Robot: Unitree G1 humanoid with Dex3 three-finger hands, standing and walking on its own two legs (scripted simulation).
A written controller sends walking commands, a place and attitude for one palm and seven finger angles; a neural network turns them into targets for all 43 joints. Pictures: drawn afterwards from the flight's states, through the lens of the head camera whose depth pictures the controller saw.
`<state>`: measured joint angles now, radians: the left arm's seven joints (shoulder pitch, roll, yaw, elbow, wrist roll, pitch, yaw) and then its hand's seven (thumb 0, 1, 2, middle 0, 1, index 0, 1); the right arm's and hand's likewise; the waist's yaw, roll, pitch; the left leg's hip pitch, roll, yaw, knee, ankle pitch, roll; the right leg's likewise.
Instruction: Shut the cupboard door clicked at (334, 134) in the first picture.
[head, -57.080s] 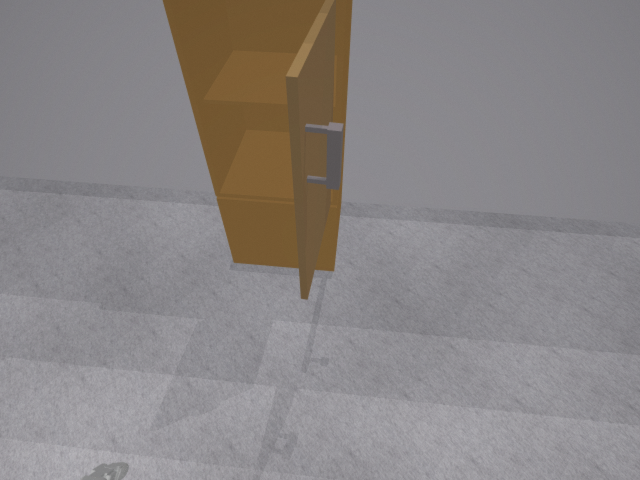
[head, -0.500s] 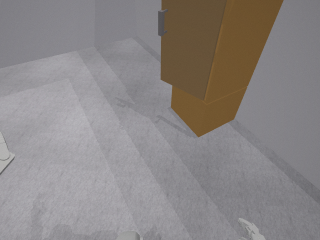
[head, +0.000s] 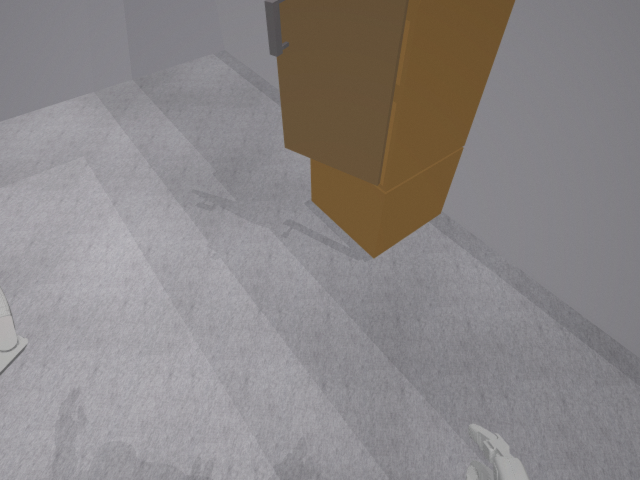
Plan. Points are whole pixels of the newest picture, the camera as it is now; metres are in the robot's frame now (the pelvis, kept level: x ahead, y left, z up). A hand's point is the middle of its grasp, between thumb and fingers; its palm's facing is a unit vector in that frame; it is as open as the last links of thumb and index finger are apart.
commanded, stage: stop stepping back and stand still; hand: left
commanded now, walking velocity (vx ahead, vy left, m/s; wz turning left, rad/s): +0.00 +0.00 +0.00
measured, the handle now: (279, 25) +1.14 +0.15 +0.05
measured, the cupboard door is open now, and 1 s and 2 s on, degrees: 19 19 19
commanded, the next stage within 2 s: let the arm hang, fingers relaxed in 0.28 s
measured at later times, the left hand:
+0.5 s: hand (98, 390) +0.21 +0.27 +0.02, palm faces +0.15 -0.86 -0.48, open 7.4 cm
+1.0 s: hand out of the picture -0.06 +0.19 -0.16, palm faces +0.02 -0.98 -0.22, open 7.3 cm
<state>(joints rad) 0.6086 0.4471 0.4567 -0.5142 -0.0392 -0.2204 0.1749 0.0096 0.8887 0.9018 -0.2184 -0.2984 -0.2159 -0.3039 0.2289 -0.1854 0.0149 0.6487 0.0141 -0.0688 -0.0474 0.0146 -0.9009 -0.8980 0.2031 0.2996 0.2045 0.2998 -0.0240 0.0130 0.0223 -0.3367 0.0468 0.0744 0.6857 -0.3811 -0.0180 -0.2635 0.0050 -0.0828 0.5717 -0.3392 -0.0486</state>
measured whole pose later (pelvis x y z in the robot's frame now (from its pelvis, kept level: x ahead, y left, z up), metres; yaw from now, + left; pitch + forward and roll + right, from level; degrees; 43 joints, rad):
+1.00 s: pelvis -0.02 +0.01 +0.01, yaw -1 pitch -1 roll +0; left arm 0.34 0.17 0.01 1.14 0.00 0.02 0.03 0.00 0.93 0.90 -0.20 -0.30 -0.20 -0.30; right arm 0.36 -0.13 0.01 1.12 -0.01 0.03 -0.03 0.01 -0.91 -0.90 0.20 0.30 0.20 0.30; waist -0.01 0.02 0.05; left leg -0.21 0.03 0.09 0.41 -0.19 0.01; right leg -0.16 0.01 -0.07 0.39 -0.22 -0.03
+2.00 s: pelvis -0.01 +0.01 +0.01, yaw -1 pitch -1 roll +0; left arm 0.28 0.15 0.01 1.14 0.01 -0.01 0.03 0.00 0.91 0.90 -0.20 -0.30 -0.20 -0.30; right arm 0.29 -0.15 -0.01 1.12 -0.01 0.01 -0.03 0.01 -0.91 -0.90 0.20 0.30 0.20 0.30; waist -0.01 0.01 0.04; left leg -0.17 0.03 0.11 0.38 -0.19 0.01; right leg -0.13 0.00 -0.05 0.38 -0.22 -0.02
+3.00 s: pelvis +0.03 +0.00 +0.01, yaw +27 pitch +2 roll +1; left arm 0.23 0.21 0.06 0.89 0.03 -0.01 0.00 0.00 0.91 0.90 -0.20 -0.30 -0.20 -0.30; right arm 0.26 -0.27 -0.09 0.94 -0.03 0.06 0.02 0.01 -0.91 -0.90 0.20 0.30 0.20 0.30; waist -0.03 0.04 0.04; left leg -0.56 -0.03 -0.03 1.08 -0.37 -0.02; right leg -0.18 -0.05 -0.07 0.46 -0.31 0.01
